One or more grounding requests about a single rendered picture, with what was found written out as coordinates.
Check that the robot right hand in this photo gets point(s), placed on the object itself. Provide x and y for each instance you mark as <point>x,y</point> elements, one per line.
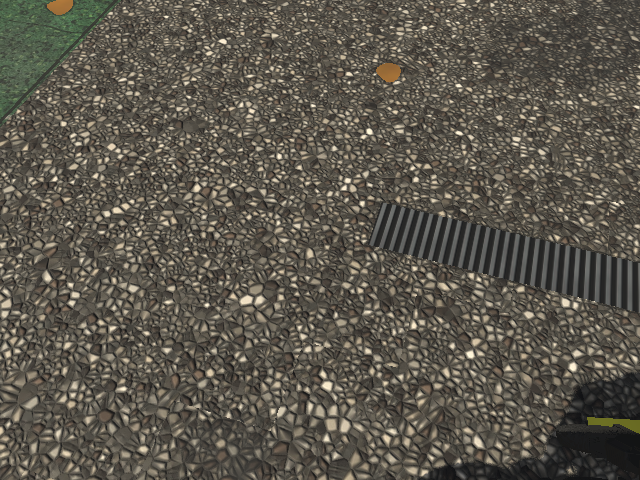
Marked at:
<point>620,445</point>

